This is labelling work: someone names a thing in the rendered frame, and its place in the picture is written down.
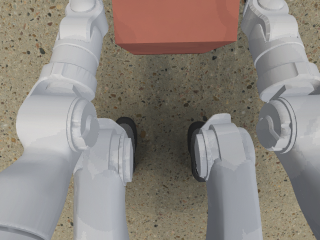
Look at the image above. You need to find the right robot foot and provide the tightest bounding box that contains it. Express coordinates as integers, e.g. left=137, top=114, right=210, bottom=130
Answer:
left=187, top=121, right=207, bottom=182

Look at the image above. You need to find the carton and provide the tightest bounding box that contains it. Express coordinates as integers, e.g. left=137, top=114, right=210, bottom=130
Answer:
left=112, top=0, right=240, bottom=55

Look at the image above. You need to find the left robot forearm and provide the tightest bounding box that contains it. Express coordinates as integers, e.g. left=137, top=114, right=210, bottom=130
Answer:
left=16, top=0, right=109, bottom=138

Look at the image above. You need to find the robot left shin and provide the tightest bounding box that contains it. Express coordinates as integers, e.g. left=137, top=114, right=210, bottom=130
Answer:
left=73, top=118, right=128, bottom=176

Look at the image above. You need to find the right robot upper arm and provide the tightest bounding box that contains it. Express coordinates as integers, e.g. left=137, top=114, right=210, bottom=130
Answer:
left=255, top=94, right=320, bottom=240

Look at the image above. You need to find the left robot upper arm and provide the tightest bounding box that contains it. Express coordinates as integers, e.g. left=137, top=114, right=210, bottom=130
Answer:
left=0, top=94, right=100, bottom=240

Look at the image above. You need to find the right robot forearm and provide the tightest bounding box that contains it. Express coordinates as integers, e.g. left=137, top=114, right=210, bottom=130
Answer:
left=240, top=0, right=320, bottom=102

